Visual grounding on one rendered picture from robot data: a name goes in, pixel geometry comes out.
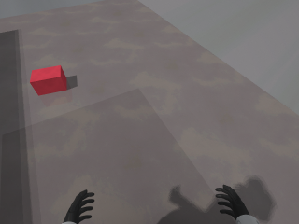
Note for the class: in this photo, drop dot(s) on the left robot hand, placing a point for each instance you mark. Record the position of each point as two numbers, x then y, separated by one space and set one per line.
75 210

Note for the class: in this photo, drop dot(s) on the right robot hand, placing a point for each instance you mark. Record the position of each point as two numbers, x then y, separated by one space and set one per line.
235 203

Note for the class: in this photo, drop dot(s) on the carton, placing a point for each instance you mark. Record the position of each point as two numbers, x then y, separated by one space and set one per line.
48 80

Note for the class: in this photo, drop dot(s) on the robot right forearm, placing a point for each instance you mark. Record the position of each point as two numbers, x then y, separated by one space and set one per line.
246 219

